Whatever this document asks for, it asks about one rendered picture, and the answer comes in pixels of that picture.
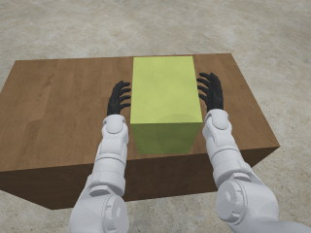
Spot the robot right hand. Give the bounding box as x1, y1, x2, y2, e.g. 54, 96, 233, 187
196, 72, 224, 113

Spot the left robot forearm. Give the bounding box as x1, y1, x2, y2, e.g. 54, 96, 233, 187
69, 114, 129, 232

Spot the robot right upper arm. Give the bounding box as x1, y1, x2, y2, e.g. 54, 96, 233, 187
215, 179, 311, 233

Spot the pedestal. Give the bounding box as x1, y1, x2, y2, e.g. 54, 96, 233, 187
0, 52, 281, 211

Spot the carton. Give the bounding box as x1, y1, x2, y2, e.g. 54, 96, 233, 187
130, 56, 203, 154

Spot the robot left hand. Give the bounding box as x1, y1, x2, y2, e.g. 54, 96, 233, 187
107, 81, 131, 117

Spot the right robot forearm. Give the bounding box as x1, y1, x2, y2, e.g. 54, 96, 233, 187
202, 109, 279, 214

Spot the robot left upper arm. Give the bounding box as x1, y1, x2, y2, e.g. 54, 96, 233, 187
69, 193, 129, 233

